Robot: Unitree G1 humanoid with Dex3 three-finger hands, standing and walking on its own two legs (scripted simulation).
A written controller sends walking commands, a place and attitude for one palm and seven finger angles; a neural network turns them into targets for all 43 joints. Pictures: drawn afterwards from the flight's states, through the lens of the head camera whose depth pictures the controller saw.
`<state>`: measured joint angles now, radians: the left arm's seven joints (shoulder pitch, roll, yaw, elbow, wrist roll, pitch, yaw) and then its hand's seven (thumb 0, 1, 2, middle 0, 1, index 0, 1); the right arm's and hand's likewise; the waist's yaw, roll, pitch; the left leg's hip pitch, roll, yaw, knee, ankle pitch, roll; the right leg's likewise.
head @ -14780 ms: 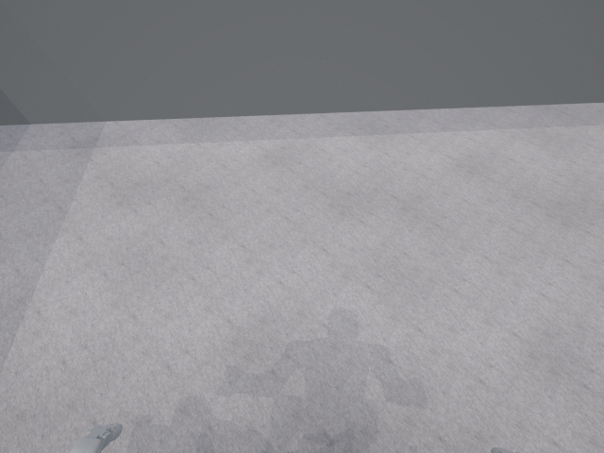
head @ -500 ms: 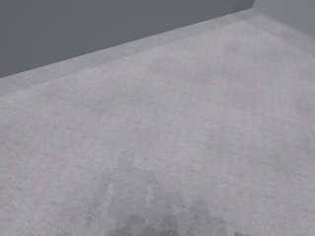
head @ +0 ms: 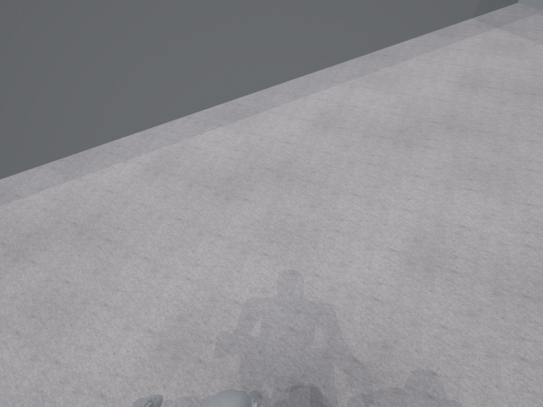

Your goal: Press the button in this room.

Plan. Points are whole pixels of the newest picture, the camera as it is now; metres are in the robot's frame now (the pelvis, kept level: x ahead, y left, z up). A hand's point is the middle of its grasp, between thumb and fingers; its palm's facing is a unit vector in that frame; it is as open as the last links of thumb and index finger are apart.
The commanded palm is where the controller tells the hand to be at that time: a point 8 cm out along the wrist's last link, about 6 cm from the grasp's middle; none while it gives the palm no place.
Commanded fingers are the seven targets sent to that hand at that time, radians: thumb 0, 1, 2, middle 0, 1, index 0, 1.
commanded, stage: turn or walk to find it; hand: left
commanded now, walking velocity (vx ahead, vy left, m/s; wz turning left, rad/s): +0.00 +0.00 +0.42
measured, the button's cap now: out of the picture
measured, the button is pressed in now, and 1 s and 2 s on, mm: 0 0 0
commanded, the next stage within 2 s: stand and wait in 1.28 s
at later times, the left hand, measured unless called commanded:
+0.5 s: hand out of the picture -0.09 +0.24 -0.19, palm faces +0.29 -0.93 -0.23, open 7.4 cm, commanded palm none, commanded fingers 0.00 0.90 0.90 -0.20 -0.30 -0.20 -0.30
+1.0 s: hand out of the picture -0.05 +0.20 -0.15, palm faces +0.42 -0.87 -0.28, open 7.4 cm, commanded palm none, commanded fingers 0.00 0.90 0.90 -0.20 -0.30 -0.20 -0.30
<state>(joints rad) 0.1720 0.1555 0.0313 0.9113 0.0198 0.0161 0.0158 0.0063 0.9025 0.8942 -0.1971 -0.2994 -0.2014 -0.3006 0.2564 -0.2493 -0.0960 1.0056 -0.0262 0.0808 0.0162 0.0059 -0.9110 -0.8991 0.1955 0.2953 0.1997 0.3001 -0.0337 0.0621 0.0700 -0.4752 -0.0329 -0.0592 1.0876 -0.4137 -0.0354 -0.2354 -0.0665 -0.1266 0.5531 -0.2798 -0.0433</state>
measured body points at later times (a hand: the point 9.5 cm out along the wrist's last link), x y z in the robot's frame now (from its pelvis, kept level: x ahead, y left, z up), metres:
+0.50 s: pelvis -0.05 +0.03 -0.01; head -0.04 +0.06 +0.44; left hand -0.10 +0.29 -0.17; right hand +0.10 -0.19 -0.13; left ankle -0.09 +0.13 -0.74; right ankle +0.00 -0.09 -0.70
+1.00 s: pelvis -0.06 -0.01 +0.00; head -0.02 -0.03 +0.45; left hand -0.07 +0.25 -0.12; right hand +0.07 -0.23 -0.17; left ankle -0.12 +0.11 -0.68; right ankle -0.02 -0.10 -0.74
